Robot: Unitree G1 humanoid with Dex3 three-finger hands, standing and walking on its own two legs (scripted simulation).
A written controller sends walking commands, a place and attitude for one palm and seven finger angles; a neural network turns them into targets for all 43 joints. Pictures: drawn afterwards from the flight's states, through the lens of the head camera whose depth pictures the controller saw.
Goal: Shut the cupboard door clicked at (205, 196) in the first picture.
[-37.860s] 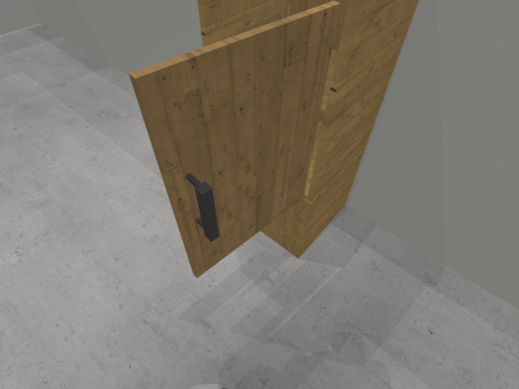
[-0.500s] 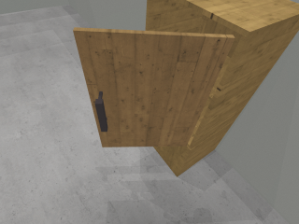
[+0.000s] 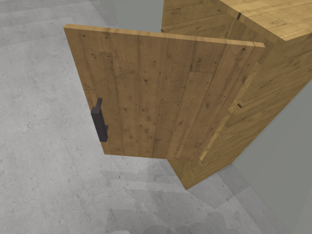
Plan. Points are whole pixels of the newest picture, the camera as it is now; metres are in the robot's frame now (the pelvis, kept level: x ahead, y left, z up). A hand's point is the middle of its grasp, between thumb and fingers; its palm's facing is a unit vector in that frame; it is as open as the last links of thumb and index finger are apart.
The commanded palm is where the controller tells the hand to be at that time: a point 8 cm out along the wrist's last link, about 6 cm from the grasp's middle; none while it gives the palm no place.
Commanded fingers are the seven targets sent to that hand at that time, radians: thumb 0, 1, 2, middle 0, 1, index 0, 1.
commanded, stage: come to a stop and stand still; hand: left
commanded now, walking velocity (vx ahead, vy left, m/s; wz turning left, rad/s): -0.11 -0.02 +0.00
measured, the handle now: (101, 120) +0.43 +0.21 -0.03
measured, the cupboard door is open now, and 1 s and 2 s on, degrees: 58 58 58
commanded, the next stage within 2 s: look again from close up in 0.58 s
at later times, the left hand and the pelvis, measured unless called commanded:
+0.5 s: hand out of the picture +0.01 +0.16 -0.16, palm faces +0.03 -0.97 -0.25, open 7.4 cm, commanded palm none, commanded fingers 0.00 0.90 0.90 -0.20 -0.30 -0.20 -0.30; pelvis -0.03 -0.03 +0.00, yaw +1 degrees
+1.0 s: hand out of the picture +0.00 +0.14 -0.17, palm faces +0.02 -0.98 -0.18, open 7.4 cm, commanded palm none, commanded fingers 0.00 0.90 0.90 -0.20 -0.30 -0.20 -0.30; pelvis +0.00 -0.03 +0.01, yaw +1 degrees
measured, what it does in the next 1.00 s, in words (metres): steps on the spot: right foot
